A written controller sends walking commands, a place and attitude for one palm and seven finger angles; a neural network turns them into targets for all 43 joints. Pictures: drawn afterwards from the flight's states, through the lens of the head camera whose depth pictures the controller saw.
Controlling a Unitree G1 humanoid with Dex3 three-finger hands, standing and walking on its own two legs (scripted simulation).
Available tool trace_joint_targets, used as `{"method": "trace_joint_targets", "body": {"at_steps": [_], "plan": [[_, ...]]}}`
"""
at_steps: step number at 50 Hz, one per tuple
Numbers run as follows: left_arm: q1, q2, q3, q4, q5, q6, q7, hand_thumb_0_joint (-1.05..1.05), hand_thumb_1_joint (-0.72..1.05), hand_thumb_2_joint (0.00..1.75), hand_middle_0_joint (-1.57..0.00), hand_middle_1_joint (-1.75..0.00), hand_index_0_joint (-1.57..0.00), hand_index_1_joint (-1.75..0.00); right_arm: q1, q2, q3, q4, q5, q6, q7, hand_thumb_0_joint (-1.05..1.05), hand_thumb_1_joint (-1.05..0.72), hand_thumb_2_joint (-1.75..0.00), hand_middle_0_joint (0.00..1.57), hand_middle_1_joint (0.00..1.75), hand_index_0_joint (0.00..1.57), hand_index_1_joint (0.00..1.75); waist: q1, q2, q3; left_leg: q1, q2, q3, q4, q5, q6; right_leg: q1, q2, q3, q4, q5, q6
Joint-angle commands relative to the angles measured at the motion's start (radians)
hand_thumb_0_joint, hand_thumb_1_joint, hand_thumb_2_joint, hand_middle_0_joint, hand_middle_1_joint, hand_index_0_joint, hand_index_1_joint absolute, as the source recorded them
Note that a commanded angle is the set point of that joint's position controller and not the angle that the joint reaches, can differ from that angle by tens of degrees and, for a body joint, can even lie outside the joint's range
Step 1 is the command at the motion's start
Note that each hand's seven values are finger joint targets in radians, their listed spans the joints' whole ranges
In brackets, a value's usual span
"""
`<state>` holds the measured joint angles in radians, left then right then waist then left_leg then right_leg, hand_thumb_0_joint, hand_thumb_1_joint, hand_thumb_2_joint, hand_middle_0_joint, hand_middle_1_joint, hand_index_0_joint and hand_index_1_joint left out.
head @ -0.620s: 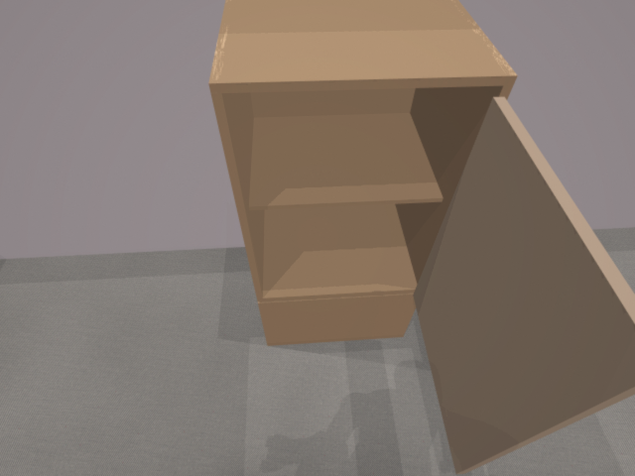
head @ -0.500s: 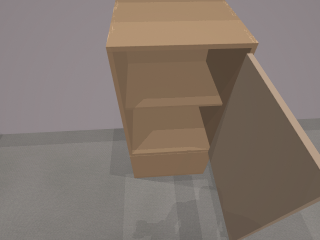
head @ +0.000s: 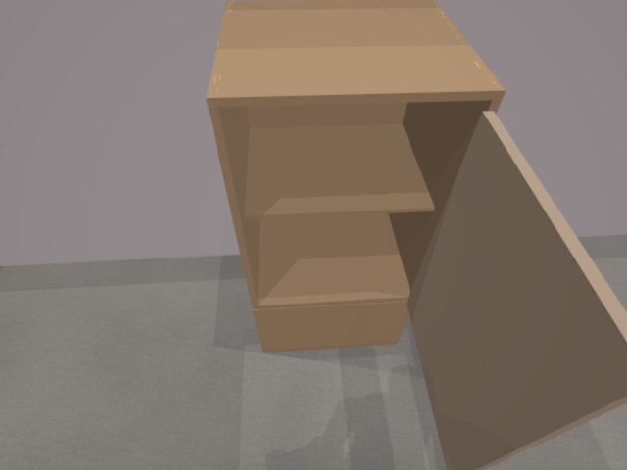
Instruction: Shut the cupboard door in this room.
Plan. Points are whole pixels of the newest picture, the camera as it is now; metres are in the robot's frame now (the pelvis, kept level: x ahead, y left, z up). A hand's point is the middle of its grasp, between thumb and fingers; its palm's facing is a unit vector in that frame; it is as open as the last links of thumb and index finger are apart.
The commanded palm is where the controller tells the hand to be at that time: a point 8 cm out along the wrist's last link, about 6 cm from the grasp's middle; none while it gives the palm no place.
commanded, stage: stand and wait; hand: left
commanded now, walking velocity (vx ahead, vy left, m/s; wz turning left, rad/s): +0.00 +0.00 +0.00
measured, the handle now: (574, 392) +0.24 -0.31 -0.02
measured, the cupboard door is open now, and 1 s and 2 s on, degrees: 89 89 89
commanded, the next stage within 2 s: turn or walk to find it in 0.28 s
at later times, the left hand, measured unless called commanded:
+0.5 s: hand out of the picture +0.01 +0.18 -0.18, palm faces +0.08 -0.97 -0.24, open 7.4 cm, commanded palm none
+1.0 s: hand out of the picture +0.03 +0.18 -0.14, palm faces +0.25 -0.92 -0.31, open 7.4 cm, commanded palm none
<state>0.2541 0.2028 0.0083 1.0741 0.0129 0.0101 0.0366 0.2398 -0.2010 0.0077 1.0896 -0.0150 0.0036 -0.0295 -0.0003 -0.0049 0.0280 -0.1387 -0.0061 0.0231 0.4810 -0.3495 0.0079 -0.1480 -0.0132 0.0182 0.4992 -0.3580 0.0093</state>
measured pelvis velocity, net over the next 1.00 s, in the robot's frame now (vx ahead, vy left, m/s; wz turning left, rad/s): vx -0.01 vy -0.04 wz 0.27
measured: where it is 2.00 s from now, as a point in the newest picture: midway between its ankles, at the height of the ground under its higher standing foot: outside the picture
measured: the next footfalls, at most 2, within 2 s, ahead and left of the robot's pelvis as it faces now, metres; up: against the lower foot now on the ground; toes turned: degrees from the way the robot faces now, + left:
right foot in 0.90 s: +0.04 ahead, -0.13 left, +0.00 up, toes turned +10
left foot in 1.30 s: -0.03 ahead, +0.09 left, +0.00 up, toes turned +28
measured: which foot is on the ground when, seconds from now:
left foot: down 0.00-0.90, up 0.92-1.00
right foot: down 0.00-0.62, up 0.64-0.88, down 0.90-1.00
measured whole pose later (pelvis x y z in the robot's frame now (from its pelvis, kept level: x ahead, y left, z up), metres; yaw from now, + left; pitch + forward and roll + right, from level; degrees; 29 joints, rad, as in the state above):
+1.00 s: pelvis -0.01 -0.04 +0.00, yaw +15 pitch +1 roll +1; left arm 0.17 0.20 0.04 0.89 0.02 0.00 0.03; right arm 0.22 -0.27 -0.07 0.96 -0.02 0.06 0.00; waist -0.02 0.06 0.08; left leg -0.43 -0.04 -0.07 1.00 -0.50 -0.02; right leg -0.26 -0.04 -0.08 0.57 -0.33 -0.03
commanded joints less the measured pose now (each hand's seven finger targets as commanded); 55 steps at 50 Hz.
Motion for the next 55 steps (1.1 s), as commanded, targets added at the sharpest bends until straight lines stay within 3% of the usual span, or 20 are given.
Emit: {"method": "trace_joint_targets", "body": {"at_steps": [1, 17, 24, 26, 28, 29, 30, 31, 32, 34, 36, 40, 43, 44, 45, 46, 47, 50, 52, 55], "plan": [[0.041, 0.121, 0.021, -0.034, 0.0, -0.014, 0.006, 0.0, 0.9, 0.9, -0.2, -0.3, -0.2, -0.3, 0.042, -0.125, -0.019, -0.035, 0.001, -0.015, -0.015, 0.0, -0.9, -0.9, 0.2, 0.3, 0.2, 0.3, -0.003, 0.017, -0.017, -0.001, 0.105, -0.064, -0.057, 0.396, 0.029, 0.004, -0.084, 0.044, -0.037, 0.421, -0.042], [0.06, 0.104, 0.031, -0.018, 0.0, -0.014, 0.011, 0.0, 0.9, 0.9, -0.2, -0.3, -0.2, -0.3, 0.069, -0.097, -0.021, -0.016, 0.002, -0.012, -0.018, 0.0, -0.9, -0.9, 0.2, 0.3, 0.2, 0.3, 0.0, 0.003, 0.007, -0.043, 0.096, -0.071, -0.041, 0.364, 0.026, 0.012, -0.098, 0.042, -0.028, 0.424, -0.046], [0.067, 0.158, 0.068, -0.071, 0.005, -0.003, 0.015, 0.0, 0.9, 0.9, -0.2, -0.3, -0.2, -0.3, 0.039, -0.099, -0.041, -0.086, 0.001, 0.008, -0.007, 0.0, -0.9, -0.9, 0.2, 0.3, 0.2, 0.3, 0.009, -0.075, -0.006, -0.182, 0.045, -0.041, 0.132, 0.263, 0.013, 0.041, -0.202, 0.082, -0.018, 0.436, -0.094], [0.041, 0.172, 0.075, -0.095, 0.007, 0.0, 0.015, 0.0, 0.9, 0.9, -0.2, -0.3, -0.2, -0.3, 0.034, -0.093, -0.048, -0.107, 0.0, 0.012, -0.003, 0.0, -0.9, -0.9, 0.2, 0.3, 0.2, 0.3, -0.002, -0.11, -0.005, -0.179, 0.036, -0.023, 0.182, 0.186, 0.004, 0.007, -0.252, 0.097, -0.035, 0.44, -0.122], [-0.003, 0.175, 0.078, -0.121, 0.009, 0.006, 0.015, 0.0, 0.9, 0.9, -0.2, -0.3, -0.2, -0.3, 0.047, -0.096, -0.053, -0.119, -0.002, 0.016, 0.004, 0.0, -0.9, -0.9, 0.2, 0.3, 0.2, 0.3, -0.021, -0.097, 0.014, -0.13, 0.051, -0.021, 0.108, 0.182, 0.005, -0.058, -0.246, 0.045, -0.005, 0.395, -0.107], [-0.03, 0.162, 0.078, -0.133, 0.007, 0.009, 0.011, 0.0, 0.9, 0.9, -0.2, -0.3, -0.2, -0.3, 0.071, -0.116, -0.055, -0.119, -0.005, 0.014, 0.008, 0.0, -0.9, -0.9, 0.2, 0.3, 0.2, 0.3, -0.037, -0.012, 0.014, -0.09, 0.082, -0.095, 0.032, 0.302, 0.026, -0.098, -0.18, -0.021, 0.084, 0.344, -0.067], [-0.045, 0.127, 0.073, -0.157, 0.004, 0.01, 0.006, 0.0, 0.9, 0.9, -0.2, -0.3, -0.2, -0.3, 0.114, -0.164, -0.063, -0.118, -0.014, 0.008, 0.007, 0.0, -0.9, -0.9, 0.2, 0.3, 0.2, 0.3, -0.053, 0.154, 0.002, -0.028, 0.18, -0.273, -0.058, 0.476, 0.089, -0.183, -0.07, -0.111, 0.263, 0.201, -0.008], [-0.084, 0.097, 0.062, -0.188, 0.004, 0.007, 0.006, 0.0, 0.9, 0.9, -0.2, -0.3, -0.2, -0.3, 0.17, -0.202, -0.077, -0.108, -0.017, 0.0, -0.001, 0.0, -0.9, -0.9, 0.2, 0.3, 0.2, 0.3, -0.073, 0.255, 0.005, 0.082, 0.29, -0.464, -0.124, 0.705, 0.19, -0.366, 0.005, -0.097, 0.447, -0.199, 0.014], [-0.115, 0.099, 0.063, -0.2, 0.007, 0.01, 0.008, 0.0, 0.9, 0.9, -0.2, -0.3, -0.2, -0.3, 0.19, -0.214, -0.08, -0.102, -0.013, -0.001, -0.01, 0.0, -0.9, -0.9, 0.2, 0.3, 0.2, 0.3, -0.076, 0.216, -0.004, 0.086, 0.331, -0.504, -0.128, 0.751, 0.243, -0.418, -0.021, -0.013, 0.576, -0.261, 0.004], [-0.109, 0.099, 0.067, -0.198, 0.001, 0.006, -0.002, 0.0, 0.9, 0.9, -0.2, -0.3, -0.2, -0.3, 0.097, -0.193, -0.072, -0.141, -0.012, -0.002, -0.012, 0.0, -0.9, -0.9, 0.2, 0.3, 0.2, 0.3, -0.032, 0.132, -0.02, 0.056, 0.287, -0.419, -0.11, 0.677, 0.238, -0.418, -0.054, 0.018, 0.609, -0.17, 0.009], [-0.09, 0.085, 0.064, -0.194, -0.004, 0.012, -0.014, 0.0, 0.9, 0.9, -0.2, -0.3, -0.2, -0.3, 0.034, -0.202, -0.073, -0.17, -0.014, 0.001, -0.007, 0.0, -0.9, -0.9, 0.2, 0.3, 0.2, 0.3, -0.013, 0.144, -0.026, -0.01, 0.235, -0.345, -0.132, 0.566, 0.207, -0.342, -0.047, -0.004, 0.515, -0.123, 0.022], [-0.079, 0.081, 0.061, -0.213, -0.007, 0.012, -0.019, 0.0, 0.9, 0.9, -0.2, -0.3, -0.2, -0.3, 0.011, -0.231, -0.083, -0.189, -0.018, 0.012, 0.001, 0.0, -0.9, -0.9, 0.2, 0.3, 0.2, 0.3, -0.011, 0.155, -0.043, -0.05, 0.202, -0.334, -0.101, 0.538, 0.179, -0.205, -0.004, -0.044, 0.265, -0.106, 0.026], [0.005, 0.11, 0.072, -0.201, -0.007, -0.002, -0.013, 0.0, 0.9, 0.9, -0.2, -0.3, -0.2, -0.3, -0.013, -0.22, -0.089, -0.202, -0.007, 0.02, 0.012, 0.0, -0.9, -0.9, 0.2, 0.3, 0.2, 0.3, 0.031, 0.11, -0.066, -0.165, 0.13, -0.291, 0.007, 0.393, 0.101, 0.021, 0.002, -0.061, -0.035, 0.141, 0.034], [0.041, 0.175, 0.081, -0.199, 0.002, -0.015, -0.006, 0.0, 0.9, 0.9, -0.2, -0.3, -0.2, -0.3, 0.003, -0.177, -0.085, -0.211, 0.001, 0.018, 0.019, 0.0, -0.9, -0.9, 0.2, 0.3, 0.2, 0.3, 0.038, -0.026, -0.078, -0.282, 0.063, -0.238, 0.111, 0.217, 0.048, 0.165, -0.107, 0.053, -0.137, 0.233, 0.014], [0.059, 0.267, 0.103, -0.206, 0.015, -0.022, 0.003, 0.0, 0.9, 0.9, -0.2, -0.3, -0.2, -0.3, 0.02, -0.113, -0.079, -0.238, 0.003, 0.015, 0.019, 0.0, -0.9, -0.9, 0.2, 0.3, 0.2, 0.3, 0.036, -0.286, -0.09, -0.452, -0.064, -0.063, 0.342, -0.183, -0.021, 0.236, -0.394, 0.34, -0.184, 0.387, -0.097], [0.086, 0.277, 0.093, -0.216, 0.004, -0.016, 0.0, 0.0, 0.9, 0.9, -0.2, -0.3, -0.2, -0.3, -0.013, -0.139, -0.089, -0.243, -0.011, 0.02, 0.014, 0.0, -0.9, -0.9, 0.2, 0.3, 0.2, 0.3, 0.058, -0.18, -0.082, -0.43, -0.031, -0.101, 0.539, -0.285, -0.023, 0.115, -0.468, 0.342, -0.183, 0.495, -0.18], [0.045, 0.246, 0.094, -0.218, 0.005, -0.02, 0.003, 0.0, 0.9, 0.9, -0.2, -0.3, -0.2, -0.3, -0.031, -0.132, -0.093, -0.235, -0.008, 0.03, 0.017, 0.0, -0.9, -0.9, 0.2, 0.3, 0.2, 0.3, 0.032, -0.207, -0.066, -0.431, -0.007, -0.12, 0.661, -0.245, -0.024, 0.059, -0.416, 0.315, -0.18, 0.535, -0.187], [-0.069, 0.167, 0.072, -0.252, 0.01, -0.023, 0.005, 0.0, 0.9, 0.9, -0.2, -0.3, -0.2, -0.3, -0.005, -0.124, -0.088, -0.202, -0.005, 0.041, 0.038, 0.0, -0.9, -0.9, 0.2, 0.3, 0.2, 0.3, -0.03, -0.139, -0.015, -0.398, 0.03, -0.061, 0.726, -0.09, -0.046, -0.007, -0.296, 0.062, -0.16, 0.573, -0.167], [-0.033, 0.175, 0.072, -0.245, 0.012, -0.027, 0.004, 0.0, 0.9, 0.9, -0.2, -0.3, -0.2, -0.3, -0.03, -0.118, -0.083, -0.204, -0.002, 0.047, 0.044, 0.0, -0.9, -0.9, 0.2, 0.3, 0.2, 0.3, -0.015, -0.148, -0.02, -0.375, 0.029, -0.026, 0.646, -0.074, -0.055, 0.02, -0.283, -0.003, -0.157, 0.613, -0.161], [0.02, 0.201, 0.077, -0.227, 0.016, -0.022, 0.004, 0.0, 0.9, 0.9, -0.2, -0.3, -0.2, -0.3, -0.095, -0.108, -0.076, -0.223, 0.0, 0.049, 0.048, 0.0, -0.9, -0.9, 0.2, 0.3, 0.2, 0.3, 0.016, -0.14, -0.012, -0.339, 0.025, 0.01, 0.501, -0.085, -0.054, 0.042, -0.297, -0.022, -0.152, 0.631, -0.168]]}}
